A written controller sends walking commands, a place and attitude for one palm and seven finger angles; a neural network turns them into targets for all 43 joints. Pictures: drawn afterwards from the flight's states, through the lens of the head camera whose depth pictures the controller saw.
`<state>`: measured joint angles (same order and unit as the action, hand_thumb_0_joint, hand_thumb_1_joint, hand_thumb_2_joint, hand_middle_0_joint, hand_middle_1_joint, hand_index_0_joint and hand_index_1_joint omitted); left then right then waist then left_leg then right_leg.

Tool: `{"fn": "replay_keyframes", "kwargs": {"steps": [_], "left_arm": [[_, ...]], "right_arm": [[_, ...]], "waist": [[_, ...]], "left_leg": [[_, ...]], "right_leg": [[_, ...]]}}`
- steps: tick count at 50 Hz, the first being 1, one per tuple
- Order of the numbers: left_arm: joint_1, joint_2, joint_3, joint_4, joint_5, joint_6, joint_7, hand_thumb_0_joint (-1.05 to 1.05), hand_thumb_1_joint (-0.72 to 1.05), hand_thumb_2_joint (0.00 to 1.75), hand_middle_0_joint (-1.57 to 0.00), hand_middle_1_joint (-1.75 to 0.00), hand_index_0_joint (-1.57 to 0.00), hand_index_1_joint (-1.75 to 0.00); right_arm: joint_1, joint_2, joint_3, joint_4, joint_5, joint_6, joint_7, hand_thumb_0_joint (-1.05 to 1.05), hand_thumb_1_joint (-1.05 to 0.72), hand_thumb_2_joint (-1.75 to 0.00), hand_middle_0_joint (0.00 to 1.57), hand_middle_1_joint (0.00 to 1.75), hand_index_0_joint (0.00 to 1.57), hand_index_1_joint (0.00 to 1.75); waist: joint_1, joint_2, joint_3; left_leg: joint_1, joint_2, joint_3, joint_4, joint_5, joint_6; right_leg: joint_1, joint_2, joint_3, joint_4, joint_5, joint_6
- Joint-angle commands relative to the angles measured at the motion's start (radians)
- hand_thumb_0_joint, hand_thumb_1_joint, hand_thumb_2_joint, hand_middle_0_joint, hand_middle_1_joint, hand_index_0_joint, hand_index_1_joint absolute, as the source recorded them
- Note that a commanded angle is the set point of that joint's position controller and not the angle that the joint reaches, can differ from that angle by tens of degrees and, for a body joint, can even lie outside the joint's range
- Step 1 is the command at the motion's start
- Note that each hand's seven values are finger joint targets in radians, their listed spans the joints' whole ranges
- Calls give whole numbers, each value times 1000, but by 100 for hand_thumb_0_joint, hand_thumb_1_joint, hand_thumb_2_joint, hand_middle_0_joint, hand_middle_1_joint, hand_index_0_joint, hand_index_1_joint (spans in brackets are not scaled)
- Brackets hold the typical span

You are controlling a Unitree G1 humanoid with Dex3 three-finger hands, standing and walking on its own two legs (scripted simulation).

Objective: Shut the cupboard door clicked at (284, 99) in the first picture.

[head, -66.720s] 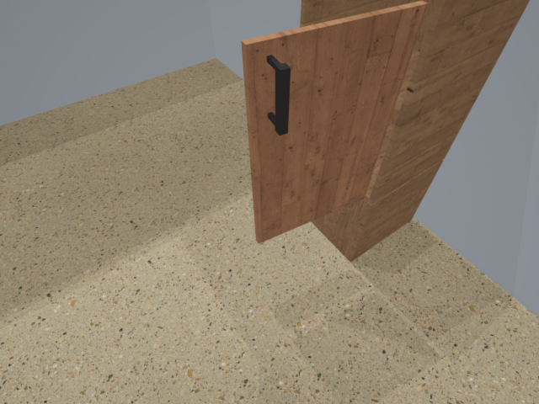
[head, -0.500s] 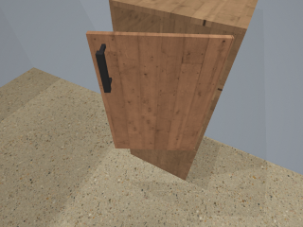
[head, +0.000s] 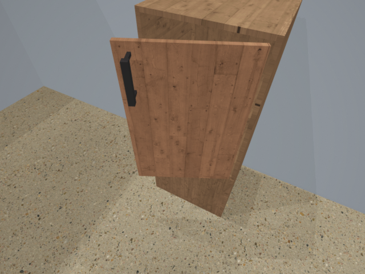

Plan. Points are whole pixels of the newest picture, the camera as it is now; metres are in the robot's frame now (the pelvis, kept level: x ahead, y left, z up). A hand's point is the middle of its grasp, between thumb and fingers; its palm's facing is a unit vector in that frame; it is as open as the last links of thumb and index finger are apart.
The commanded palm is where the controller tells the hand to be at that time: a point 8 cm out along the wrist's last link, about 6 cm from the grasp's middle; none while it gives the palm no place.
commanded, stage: come to a stop and stand still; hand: left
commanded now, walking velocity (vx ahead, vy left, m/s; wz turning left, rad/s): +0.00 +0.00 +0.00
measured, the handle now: (130, 79) +0.54 +0.18 +0.15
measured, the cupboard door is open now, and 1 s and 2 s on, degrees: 26 26 26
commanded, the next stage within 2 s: look again from close up in 0.18 s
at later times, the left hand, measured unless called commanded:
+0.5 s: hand out of the picture -0.02 +0.18 -0.20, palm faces +0.07 -0.98 -0.18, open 7.4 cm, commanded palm none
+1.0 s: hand out of the picture -0.04 +0.25 -0.18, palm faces +0.05 -0.97 -0.22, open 7.3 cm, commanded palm none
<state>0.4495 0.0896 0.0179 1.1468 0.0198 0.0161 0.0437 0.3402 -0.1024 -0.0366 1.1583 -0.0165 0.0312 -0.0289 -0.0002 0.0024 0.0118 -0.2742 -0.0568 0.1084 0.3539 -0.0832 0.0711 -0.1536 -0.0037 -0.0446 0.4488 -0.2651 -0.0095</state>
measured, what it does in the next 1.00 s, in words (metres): shifts its weight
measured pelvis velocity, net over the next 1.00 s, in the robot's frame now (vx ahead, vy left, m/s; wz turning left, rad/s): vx -0.01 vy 0.05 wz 0.01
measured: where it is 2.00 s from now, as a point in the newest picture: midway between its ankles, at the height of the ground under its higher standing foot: outside the picture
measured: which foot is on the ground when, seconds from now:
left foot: down 0.00-1.00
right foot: down 0.00-1.00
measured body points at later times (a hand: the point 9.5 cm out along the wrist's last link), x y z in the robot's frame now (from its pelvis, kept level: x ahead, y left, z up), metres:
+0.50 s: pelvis +0.00 +0.01 -0.02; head -0.03 +0.03 +0.43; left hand -0.02 +0.23 -0.18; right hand +0.01 -0.23 -0.16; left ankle +0.09 +0.06 -0.74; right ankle -0.01 -0.11 -0.74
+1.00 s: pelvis -0.01 +0.05 +0.00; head -0.02 +0.08 +0.45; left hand -0.05 +0.30 -0.16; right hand +0.06 -0.21 -0.13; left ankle +0.09 +0.06 -0.74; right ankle -0.02 -0.10 -0.74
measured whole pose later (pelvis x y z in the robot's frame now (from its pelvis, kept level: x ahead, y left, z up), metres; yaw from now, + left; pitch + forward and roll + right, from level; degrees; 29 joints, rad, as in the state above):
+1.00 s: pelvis -0.01 +0.05 +0.00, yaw +1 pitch -3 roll -2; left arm 0.41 0.22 0.02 1.02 0.03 0.02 0.04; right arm 0.21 -0.23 -0.04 1.02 -0.02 0.02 -0.01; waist 0.02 -0.01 0.00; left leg -0.26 -0.10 0.13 0.31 -0.05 0.12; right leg -0.14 -0.04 -0.04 0.46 -0.31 -0.01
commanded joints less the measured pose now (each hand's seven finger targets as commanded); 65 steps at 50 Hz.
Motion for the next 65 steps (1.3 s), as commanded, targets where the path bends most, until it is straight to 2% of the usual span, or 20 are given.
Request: {"fn": "replay_keyframes", "kwargs": {"steps": [1,12,13,14,15,17,21,28,37,44,52,54,55,57,59,61,62,63,64,65], "left_arm": [[54,63,3,-23,-1,-15,8,0,90,90,-20,-30,-20,-30],[163,39,7,4,6,-9,4,0,90,90,-20,-30,-20,-30],[157,40,6,2,5,-13,4,0,90,90,-20,-30,-20,-30],[33,249,-12,-120,27,-43,-3,0,90,90,-20,-30,-20,-30],[30,182,12,-111,17,-42,5,0,90,90,-20,-30,-20,-30],[-24,171,7,-124,6,-51,12,0,90,90,-20,-30,-20,-30],[-146,159,15,-184,4,-38,20,0,90,90,-20,-30,-20,-30],[28,166,24,-169,14,4,7,0,90,90,-20,-30,-20,-30],[-6,210,33,-202,8,-22,0,0,90,90,-20,-30,-20,-30],[-4,239,24,-187,13,-22,1,0,90,90,-20,-30,-20,-30],[248,151,16,-65,12,23,-3,0,90,90,-20,-30,-20,-30],[283,164,27,-49,10,17,-4,0,90,90,-20,-30,-20,-30],[226,168,29,-55,9,12,-1,0,90,90,-20,-30,-20,-30],[-102,189,38,-152,9,1,11,0,90,90,-20,-30,-20,-30],[-249,179,41,-202,11,-7,12,0,90,90,-20,-30,-20,-30],[-89,143,24,-162,8,4,-9,0,90,90,-20,-30,-20,-30],[-22,104,23,-155,5,10,-16,0,90,90,-20,-30,-20,-30],[-17,114,33,-168,15,16,-22,0,90,90,-20,-30,-20,-30],[12,138,42,-159,21,25,-29,0,90,90,-20,-30,-20,-30],[23,136,47,-128,26,34,-28,0,90,90,-20,-30,-20,-30]], "right_arm": [[72,-59,-2,-17,4,-13,-4,0,-90,-90,20,30,20,30],[34,-75,-10,-40,0,-17,-11,0,-90,-90,20,30,20,30],[33,-75,-11,-41,1,-19,-10,0,-90,-90,20,30,20,30],[-43,-236,-13,-203,-4,-33,16,0,-90,-90,20,30,20,30],[-88,-199,-32,-197,-12,-48,11,0,-90,-90,20,30,20,30],[6,-125,-23,-176,-11,-41,8,0,-90,-90,20,30,20,30],[59,-96,-15,-180,-10,-21,13,0,-90,-90,20,30,20,30],[-65,-251,-31,-250,-13,-30,3,0,-90,-90,20,30,20,30],[-93,-259,-40,-236,-3,-44,10,0,-90,-90,20,30,20,30],[-114,-284,-34,-202,4,-45,15,0,-90,-90,20,30,20,30],[-148,-243,-32,-174,-3,-3,5,0,-90,-90,20,30,20,30],[-158,-220,-32,-166,4,0,3,0,-90,-90,20,30,20,30],[-140,-183,-27,-155,11,5,1,0,-90,-90,20,30,20,30],[-7,-146,-42,-135,6,9,6,0,-90,-90,20,30,20,30],[125,-116,-43,-94,10,-1,8,0,-90,-90,20,30,20,30],[143,-139,-29,-92,-4,-29,6,0,-90,-90,20,30,20,30],[170,-213,-45,-100,-15,-44,-7,0,-90,-90,20,30,20,30],[131,-261,-48,-118,-13,-44,-23,0,-90,-90,20,30,20,30],[48,-237,-43,-136,-9,-46,-27,0,-90,-90,20,30,20,30],[19,-205,-33,-143,-10,-50,-28,0,-90,-90,20,30,20,30]], "waist": [[-21,-40,122],[17,0,100],[13,-13,91],[-27,-15,231],[8,-30,58],[-48,-73,-54],[-78,-94,67],[42,165,160],[17,-68,-8],[6,35,20],[57,66,61],[69,-37,86],[39,-172,95],[-93,-289,118],[-174,-178,92],[-108,126,128],[-95,347,160],[-62,302,227],[-2,178,224],[11,108,178]], "left_leg": [[96,137,-182,-64,-272,-44],[-6,143,-217,-150,-368,-52],[15,139,-210,-135,-340,-53],[-78,90,-172,-52,-271,-59],[-25,110,-178,55,-330,-53],[92,70,-145,243,-196,-54],[70,91,-115,310,-188,-46],[-288,265,-435,-256,-696,28],[44,181,-247,-148,-275,-61],[91,200,-279,-197,-328,-54],[-41,175,-206,-316,-478,-186],[-54,103,-112,-195,-394,-236],[21,40,-50,45,-352,-207],[188,69,-116,526,-279,-89],[276,123,-138,477,-277,-66],[183,128,-127,71,-376,-71],[118,316,-472,-164,-634,-46],[-31,427,-609,-286,-756,23],[-104,436,-595,-302,-767,34],[-146,400,-565,-295,-704,-21]], "right_leg": [[-266,-100,136,-172,-257,-36],[-155,-54,90,-99,-174,-31],[-169,-62,99,-110,-182,-32],[-199,-37,19,-103,-158,-42],[-218,-94,110,-99,-273,-67],[-263,-188,195,-185,-303,-102],[-383,-192,169,-173,-321,-105],[-61,7,-11,195,-154,-28],[-42,-52,44,-74,-36,-60],[-89,-63,42,-59,-39,-33],[44,9,-69,-56,-134,-22],[65,-19,-30,-178,-124,-40],[-91,-121,113,-261,-259,-85],[-486,-285,260,-362,-418,-166],[-520,-234,183,-225,-274,-121],[-402,-80,72,127,-262,-60],[-480,27,-14,370,-284,-7],[-478,-8,86,530,-220,-8],[-458,-55,132,603,-125,-13],[-414,-53,138,654,-67,-3]]}}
